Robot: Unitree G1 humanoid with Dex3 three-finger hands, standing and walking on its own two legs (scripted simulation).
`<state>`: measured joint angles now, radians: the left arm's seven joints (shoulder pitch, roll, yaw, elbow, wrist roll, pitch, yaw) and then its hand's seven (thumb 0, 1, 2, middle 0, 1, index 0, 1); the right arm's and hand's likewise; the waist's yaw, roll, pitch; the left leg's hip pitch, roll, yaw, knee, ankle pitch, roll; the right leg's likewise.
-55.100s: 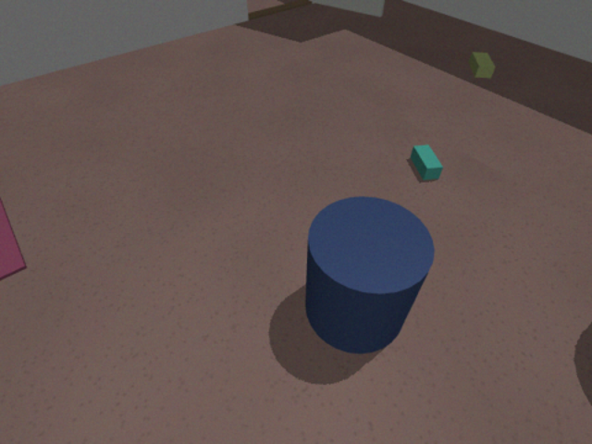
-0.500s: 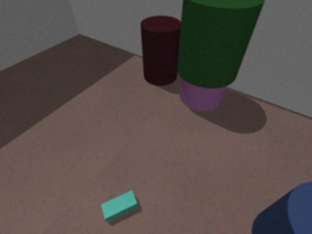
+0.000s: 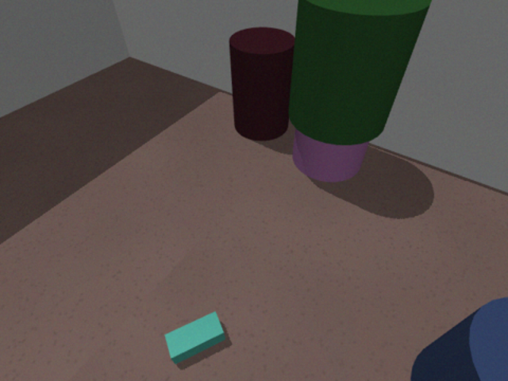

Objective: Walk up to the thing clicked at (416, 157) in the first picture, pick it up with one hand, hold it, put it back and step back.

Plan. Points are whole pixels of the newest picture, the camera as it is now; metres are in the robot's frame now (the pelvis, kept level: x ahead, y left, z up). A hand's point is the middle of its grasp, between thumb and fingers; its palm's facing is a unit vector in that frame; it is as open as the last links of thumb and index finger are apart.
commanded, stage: stand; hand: left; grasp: from above
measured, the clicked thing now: (195, 337) +0.42 +0.25 -0.74
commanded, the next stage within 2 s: rise first in 0.78 s
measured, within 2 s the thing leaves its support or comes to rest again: neither
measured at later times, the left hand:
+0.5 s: hand out of the picture +0.07 +0.25 -0.16, palm faces -0.03 -0.94 -0.34, open 7.4 cm
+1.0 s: hand out of the picture +0.10 +0.25 -0.16, palm faces +0.05 -0.94 -0.33, open 7.7 cm
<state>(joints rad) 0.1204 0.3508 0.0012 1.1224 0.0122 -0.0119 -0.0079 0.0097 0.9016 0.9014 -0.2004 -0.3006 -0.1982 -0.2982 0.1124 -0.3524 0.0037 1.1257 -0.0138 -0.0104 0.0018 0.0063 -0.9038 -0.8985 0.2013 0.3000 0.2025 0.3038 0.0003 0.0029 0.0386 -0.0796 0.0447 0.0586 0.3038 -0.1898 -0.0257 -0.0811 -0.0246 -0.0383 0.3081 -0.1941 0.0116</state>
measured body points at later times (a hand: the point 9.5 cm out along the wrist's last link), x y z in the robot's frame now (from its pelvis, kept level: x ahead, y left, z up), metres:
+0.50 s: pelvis +0.00 +0.00 +0.00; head +0.00 +0.00 +0.45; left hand +0.07 +0.30 -0.13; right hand +0.07 -0.30 -0.13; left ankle -0.02 +0.13 -0.75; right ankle -0.02 -0.12 -0.75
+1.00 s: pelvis -0.01 +0.00 -0.01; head +0.02 +0.00 +0.44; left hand +0.10 +0.30 -0.13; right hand +0.08 -0.29 -0.13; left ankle -0.02 +0.13 -0.75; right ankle -0.02 -0.12 -0.75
